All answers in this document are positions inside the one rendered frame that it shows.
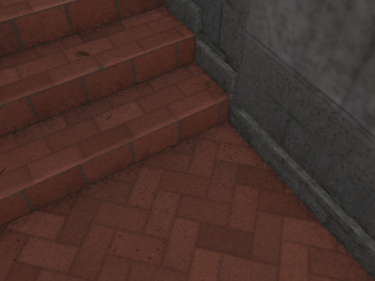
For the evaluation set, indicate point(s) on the stairs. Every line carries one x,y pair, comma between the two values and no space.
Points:
89,88

